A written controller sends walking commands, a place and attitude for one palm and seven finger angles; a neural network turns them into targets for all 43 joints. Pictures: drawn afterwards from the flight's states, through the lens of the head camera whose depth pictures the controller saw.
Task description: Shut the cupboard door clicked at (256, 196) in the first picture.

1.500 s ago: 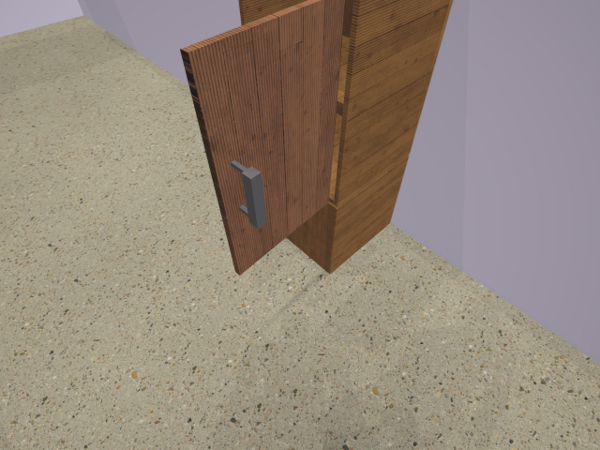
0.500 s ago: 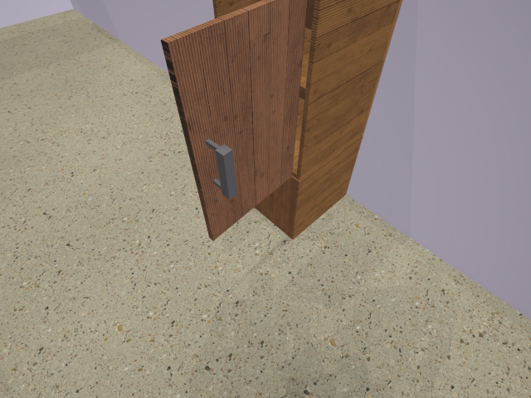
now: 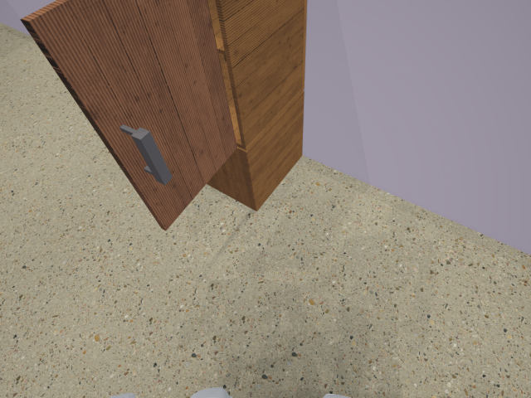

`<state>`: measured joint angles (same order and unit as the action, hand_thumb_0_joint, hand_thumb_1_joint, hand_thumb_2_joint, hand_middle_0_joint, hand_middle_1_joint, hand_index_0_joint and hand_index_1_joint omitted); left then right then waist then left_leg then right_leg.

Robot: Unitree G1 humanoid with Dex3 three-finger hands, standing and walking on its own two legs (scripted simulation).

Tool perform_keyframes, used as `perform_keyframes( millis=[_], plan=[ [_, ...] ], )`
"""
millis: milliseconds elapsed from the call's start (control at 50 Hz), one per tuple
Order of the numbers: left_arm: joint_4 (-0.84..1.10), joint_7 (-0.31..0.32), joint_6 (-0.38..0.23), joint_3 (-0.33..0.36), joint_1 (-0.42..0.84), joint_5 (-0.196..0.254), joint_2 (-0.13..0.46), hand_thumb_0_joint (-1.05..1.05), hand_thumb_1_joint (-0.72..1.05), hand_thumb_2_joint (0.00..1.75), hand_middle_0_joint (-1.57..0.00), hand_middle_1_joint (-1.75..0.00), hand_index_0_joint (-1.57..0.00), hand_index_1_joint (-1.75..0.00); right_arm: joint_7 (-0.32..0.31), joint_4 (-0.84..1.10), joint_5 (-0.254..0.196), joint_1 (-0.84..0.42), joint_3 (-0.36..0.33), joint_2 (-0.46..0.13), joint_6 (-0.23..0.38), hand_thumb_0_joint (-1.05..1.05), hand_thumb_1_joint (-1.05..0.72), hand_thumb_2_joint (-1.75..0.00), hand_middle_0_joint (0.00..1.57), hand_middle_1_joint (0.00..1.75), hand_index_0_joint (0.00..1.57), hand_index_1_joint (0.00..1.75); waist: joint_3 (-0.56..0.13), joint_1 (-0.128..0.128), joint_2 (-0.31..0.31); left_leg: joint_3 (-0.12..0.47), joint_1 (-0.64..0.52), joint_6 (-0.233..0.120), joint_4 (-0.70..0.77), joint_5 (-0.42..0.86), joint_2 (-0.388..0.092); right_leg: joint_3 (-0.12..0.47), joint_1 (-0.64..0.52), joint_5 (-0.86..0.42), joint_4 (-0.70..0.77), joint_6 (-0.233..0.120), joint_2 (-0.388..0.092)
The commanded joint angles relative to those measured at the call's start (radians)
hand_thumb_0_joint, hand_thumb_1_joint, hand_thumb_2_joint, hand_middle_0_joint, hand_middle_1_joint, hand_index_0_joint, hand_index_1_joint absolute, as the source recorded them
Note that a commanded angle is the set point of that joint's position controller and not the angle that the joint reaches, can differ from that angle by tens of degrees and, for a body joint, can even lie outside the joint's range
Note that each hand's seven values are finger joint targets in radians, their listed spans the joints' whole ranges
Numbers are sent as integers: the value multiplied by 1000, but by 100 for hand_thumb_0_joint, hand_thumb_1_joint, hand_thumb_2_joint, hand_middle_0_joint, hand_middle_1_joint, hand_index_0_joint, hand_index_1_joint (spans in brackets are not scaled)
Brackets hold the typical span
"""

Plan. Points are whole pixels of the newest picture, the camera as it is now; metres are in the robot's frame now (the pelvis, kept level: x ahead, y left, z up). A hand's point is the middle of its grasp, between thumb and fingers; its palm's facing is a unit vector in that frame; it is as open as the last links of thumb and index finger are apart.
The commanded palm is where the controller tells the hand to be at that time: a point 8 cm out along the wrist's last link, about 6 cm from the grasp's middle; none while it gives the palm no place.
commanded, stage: walk around to get in front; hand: left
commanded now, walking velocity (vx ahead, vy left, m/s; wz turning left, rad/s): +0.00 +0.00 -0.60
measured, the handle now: (145, 154) +0.56 +0.32 -0.03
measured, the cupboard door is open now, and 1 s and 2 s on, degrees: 94 94 94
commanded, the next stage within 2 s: none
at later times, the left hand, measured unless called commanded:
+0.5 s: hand out of the picture +0.12 +0.21 -0.16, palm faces -0.18 -0.96 -0.21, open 7.4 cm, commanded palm none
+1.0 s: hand (250, 325) +0.24 +0.06 -0.13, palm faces -0.56 -0.77 -0.29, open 7.4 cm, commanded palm none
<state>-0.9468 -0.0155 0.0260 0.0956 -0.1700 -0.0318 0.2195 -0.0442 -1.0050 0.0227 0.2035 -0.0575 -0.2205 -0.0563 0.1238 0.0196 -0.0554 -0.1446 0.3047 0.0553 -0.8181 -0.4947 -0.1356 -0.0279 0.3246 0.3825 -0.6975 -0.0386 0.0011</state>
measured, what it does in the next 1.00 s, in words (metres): steps on the spot, turning right: left foot, then right foot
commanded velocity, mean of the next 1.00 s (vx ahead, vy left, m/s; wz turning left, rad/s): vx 0.00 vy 0.00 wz -0.60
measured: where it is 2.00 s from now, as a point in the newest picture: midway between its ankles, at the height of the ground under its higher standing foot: outside the picture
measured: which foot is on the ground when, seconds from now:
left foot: up 0.00-0.42, down 0.44-0.82, up 0.84-1.00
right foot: down 0.00-0.44, up 0.46-0.80, down 0.82-1.00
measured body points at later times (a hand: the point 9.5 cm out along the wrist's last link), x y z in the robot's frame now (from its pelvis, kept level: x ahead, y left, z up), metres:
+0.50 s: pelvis +0.03 +0.02 +0.01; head +0.09 +0.03 +0.46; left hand +0.13 +0.26 -0.15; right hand +0.11 -0.25 -0.11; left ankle +0.04 +0.14 -0.72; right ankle -0.02 -0.09 -0.69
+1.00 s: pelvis +0.03 -0.04 +0.02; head +0.07 -0.10 +0.46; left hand +0.27 +0.10 -0.11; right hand -0.09 -0.28 -0.14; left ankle +0.10 +0.12 -0.63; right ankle -0.01 -0.11 -0.72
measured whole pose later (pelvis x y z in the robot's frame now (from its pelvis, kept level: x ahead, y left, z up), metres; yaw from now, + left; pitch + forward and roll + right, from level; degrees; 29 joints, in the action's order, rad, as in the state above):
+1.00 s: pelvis +0.03 -0.04 +0.02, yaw -35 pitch +0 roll +2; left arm -0.88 0.00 0.03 0.05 -0.12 -0.02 0.22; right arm -0.03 -0.93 0.01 0.21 -0.06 -0.26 -0.08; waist 0.14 -0.03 -0.03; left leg -0.03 0.48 0.08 -1.14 -0.43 -0.10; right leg 0.01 0.28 0.29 -0.57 -0.06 0.03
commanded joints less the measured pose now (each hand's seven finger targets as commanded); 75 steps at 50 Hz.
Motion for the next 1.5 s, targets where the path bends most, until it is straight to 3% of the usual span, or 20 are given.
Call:
perform_keyframes(
  millis=[0, 100, 300, 360, 400, 420, 440, 540, 740, 780, 800, 820, 860, 1020, 1220, 1260, 1280, 1300, 1380, 1480],
  plan=[
    [23, 42, -9, 41, -132, 5, 201, 0, 90, 90, -20, -30, -20, -30, 5, 145, -9, -108, -26, -82, 23, 0, -90, -90, 20, 30, 20, 30, -94, 45, 246, 158, 315, -5, -378, -43, 34, 456, -229, -637, 319, -194, -296],
    [60, 45, -16, 27, -86, 5, 178, 0, 90, 90, -20, -30, -20, -30, 13, 144, -12, -102, -19, -64, 17, 0, -90, -90, 20, 30, 20, 30, -170, 12, 133, 155, 220, 12, -283, 86, 71, 357, -216, -623, 299, -157, -207],
    [74, 36, -11, 38, -115, 1, 190, 0, 90, 90, -20, -30, -20, -30, 1, 205, -23, -172, -16, -70, 35, 0, -90, -90, 20, 30, 20, 30, -169, 29, 181, 177, 153, 0, -5, 57, 119, 471, -230, -712, 274, -172, -191],
    [87, 35, -6, 40, -60, 7, 183, 0, 90, 90, -20, -30, -20, -30, -4, 190, -28, -83, -15, -76, 45, 0, -90, -90, 20, 30, 20, 30, -197, -19, 168, 181, -8, -10, 220, 156, 128, 469, -153, -700, 219, -125, -145],
    [111, 31, -3, 26, -31, 21, 128, 0, 90, 90, -20, -30, -20, -30, -12, 162, -19, 20, -25, -151, 64, 0, -90, -90, 20, 30, 20, 30, -245, -68, -11, 313, -321, -59, 493, 319, -38, 339, 92, -366, 82, -24, -7],
    [131, 15, -3, 14, -40, 25, 86, 0, 90, 90, -20, -30, -20, -30, -14, 168, -6, 45, -42, -245, 67, 0, -90, -90, 20, 30, 20, 30, -239, -64, -283, 567, -398, -168, 538, 526, -314, 157, 270, 198, -154, 46, 105],
    [131, 11, 0, 16, -7, 10, 119, 0, 90, 90, -20, -30, -20, -30, -19, 173, 0, 54, -37, -246, 56, 0, -90, -90, 20, 30, 20, 30, -183, -73, -179, 578, -272, -247, 518, 619, -380, 134, 267, 258, -352, 66, 58],
    [101, -16, 13, 20, -54, 6, 97, 0, 90, 90, -20, -30, -20, -30, -17, 205, 8, -22, -1, -146, 64, 0, -90, -90, 20, 30, 20, 30, -140, 4, -116, 203, -210, -165, 438, 850, -164, 59, 280, 59, -545, 102, -1],
    [129, -31, 1, -8, 64, 14, 83, 0, 90, 90, -20, -30, -20, -30, 5, 148, 9, 96, -34, -208, 53, 0, -90, -90, 20, 30, 20, 30, -154, -47, -193, 55, -253, -126, 306, 892, -188, -81, 35, 2, 35, 53, 3],
    [84, -22, -13, 5, -86, 10, 150, 0, 90, 90, -20, -30, -20, -30, 14, 164, -9, 67, -37, -208, 53, 0, -90, -90, 20, 30, 20, 30, -230, 41, -49, -6, -92, -54, 82, 770, -144, -35, -285, -303, 258, 15, -25],
    [59, -2, -24, 35, -183, -1, 282, 0, 90, 90, -20, -30, -20, -30, 20, 205, -20, 40, -15, -119, 50, 0, -90, -90, 20, 30, 20, 30, -276, 88, 313, -81, 206, 13, -190, 143, -3, 333, -503, -713, 305, -90, -307],
    [35, 15, -17, 40, -226, 18, 325, 0, 90, 90, -20, -30, -20, -30, 10, 232, -19, -20, -10, -121, 38, 0, -90, -90, 20, 30, 20, 30, -285, 108, 363, 52, 281, 20, -365, -202, 61, 449, -453, -1004, 269, -188, -413],
    [71, 34, -10, 27, -114, 16, 244, 0, 90, 90, -20, -30, -20, -30, 4, 203, -17, -18, -9, -115, 28, 0, -90, -90, 20, 30, 20, 30, -200, 57, 344, 161, 325, 8, -407, -76, 8, 355, -333, -721, 298, -175, -314],
    [123, 27, -15, 10, -2, 13, 191, 0, 90, 90, -20, -30, -20, -30, 23, 157, -8, 0, -19, -96, 6, 0, -90, -90, 20, 30, 20, 30, -134, -19, 163, 142, 207, 33, -268, 146, 56, 296, -124, -406, 364, -127, -185],
    [121, 30, -10, 29, -12, 14, 191, 0, 90, 90, -20, -30, -20, -30, 2, 183, -26, 6, -13, -82, 46, 0, -90, -90, 20, 30, 20, 30, -203, -30, 186, 147, 0, 7, 234, 173, 121, 420, -157, -676, 221, -120, -149],
    [140, 26, -4, 17, 10, 27, 131, 0, 90, 90, -20, -30, -20, -30, -5, 161, -16, 91, -25, -155, 63, 0, -90, -90, 20, 30, 20, 30, -233, -74, 14, 285, -281, -47, 490, 328, -44, 314, 87, -361, 87, -20, -15],
    [153, 14, -6, 6, -19, 32, 84, 0, 90, 90, -20, -30, -20, -30, -3, 174, -6, 103, -41, -243, 65, 0, -90, -90, 20, 30, 20, 30, -245, -63, -272, 531, -360, -154, 526, 526, -310, 144, 245, 166, -145, 43, 93],
    [155, 10, -3, 10, 11, 17, 116, 0, 90, 90, -20, -30, -20, -30, -9, 179, 4, 112, -36, -250, 57, 0, -90, -90, 20, 30, 20, 30, -199, -75, -187, 540, -266, -236, 522, 604, -387, 112, 245, 257, -351, 59, 50],
    [114, -16, 8, 21, -22, 5, 106, 0, 90, 90, -20, -30, -20, -30, -13, 216, 8, 1, -2, -153, 63, 0, -90, -90, 20, 30, 20, 30, -131, -5, -138, 201, -197, -165, 456, 825, -201, 62, 264, 84, -517, 96, -20],
    [132, -27, 14, 2, 34, 9, 70, 0, 90, 90, -20, -30, -20, -30, -6, 179, 7, 91, -18, -170, 59, 0, -90, -90, 20, 30, 20, 30, -159, -48, -133, 68, -314, -151, 401, 890, -175, -28, 247, 38, -318, 98, -28]
  ],
)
